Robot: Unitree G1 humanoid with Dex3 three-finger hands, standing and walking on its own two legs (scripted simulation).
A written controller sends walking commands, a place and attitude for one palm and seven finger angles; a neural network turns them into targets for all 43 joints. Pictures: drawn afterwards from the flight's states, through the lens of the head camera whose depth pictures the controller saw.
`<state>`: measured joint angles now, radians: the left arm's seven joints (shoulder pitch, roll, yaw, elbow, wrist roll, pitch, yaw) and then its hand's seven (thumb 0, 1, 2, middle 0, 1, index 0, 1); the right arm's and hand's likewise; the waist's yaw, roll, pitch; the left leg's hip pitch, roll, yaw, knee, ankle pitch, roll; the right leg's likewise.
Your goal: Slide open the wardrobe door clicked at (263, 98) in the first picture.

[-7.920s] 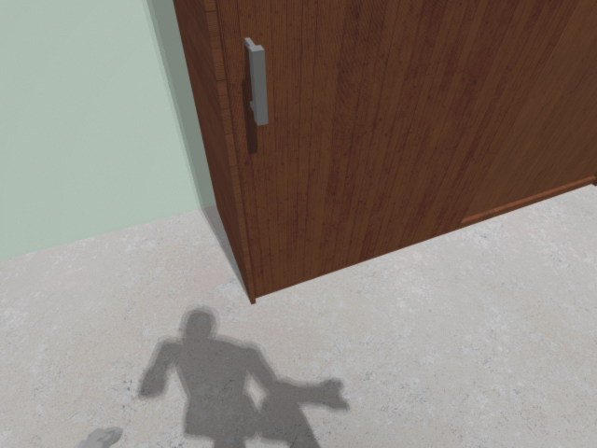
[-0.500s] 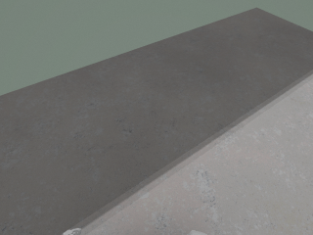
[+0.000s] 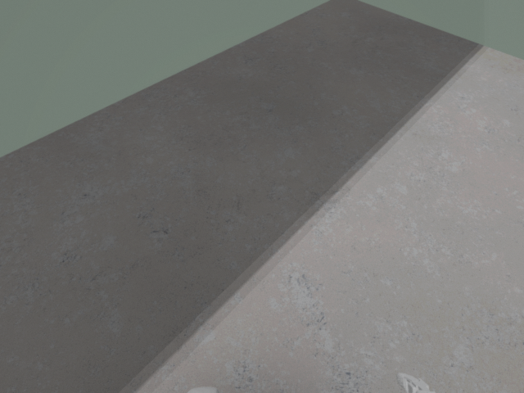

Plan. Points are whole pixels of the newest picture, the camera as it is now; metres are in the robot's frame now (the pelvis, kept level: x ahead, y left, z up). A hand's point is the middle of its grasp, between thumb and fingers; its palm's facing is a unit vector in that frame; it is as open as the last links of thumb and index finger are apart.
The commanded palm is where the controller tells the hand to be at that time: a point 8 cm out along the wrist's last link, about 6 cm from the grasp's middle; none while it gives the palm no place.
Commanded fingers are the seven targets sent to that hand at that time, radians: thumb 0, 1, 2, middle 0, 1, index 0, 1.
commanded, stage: turn to face it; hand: left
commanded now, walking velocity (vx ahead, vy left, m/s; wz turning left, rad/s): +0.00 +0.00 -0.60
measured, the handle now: out of the picture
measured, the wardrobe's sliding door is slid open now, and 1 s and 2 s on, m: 0.00 0.00 0.00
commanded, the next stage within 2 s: none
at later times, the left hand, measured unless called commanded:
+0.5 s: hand (189, 391) +0.14 +0.13 -0.15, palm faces -0.29 -0.92 -0.28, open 7.4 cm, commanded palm none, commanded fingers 0.00 0.90 0.90 -0.20 -0.30 -0.20 -0.30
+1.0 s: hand out of the picture +0.13 +0.11 -0.16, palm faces -0.47 -0.85 -0.23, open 7.4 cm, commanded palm none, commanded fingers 0.00 0.90 0.90 -0.20 -0.30 -0.20 -0.30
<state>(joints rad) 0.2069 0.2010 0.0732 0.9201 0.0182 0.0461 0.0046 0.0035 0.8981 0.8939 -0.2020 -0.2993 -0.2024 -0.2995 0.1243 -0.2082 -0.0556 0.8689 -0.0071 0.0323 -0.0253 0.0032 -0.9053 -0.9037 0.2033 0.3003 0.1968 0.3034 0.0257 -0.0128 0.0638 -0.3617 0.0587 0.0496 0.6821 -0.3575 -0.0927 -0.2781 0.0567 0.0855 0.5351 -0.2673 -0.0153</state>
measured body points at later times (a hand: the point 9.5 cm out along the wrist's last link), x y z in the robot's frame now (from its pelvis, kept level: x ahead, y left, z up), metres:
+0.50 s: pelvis -0.02 -0.03 -0.01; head +0.01 -0.07 +0.44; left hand +0.16 +0.18 -0.13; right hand -0.07 -0.29 -0.17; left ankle +0.02 +0.12 -0.72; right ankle -0.05 -0.12 -0.74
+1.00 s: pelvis -0.02 -0.03 +0.01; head +0.01 -0.05 +0.45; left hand +0.15 +0.16 -0.14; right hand -0.05 -0.32 -0.12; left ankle +0.05 +0.08 -0.71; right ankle -0.05 -0.12 -0.73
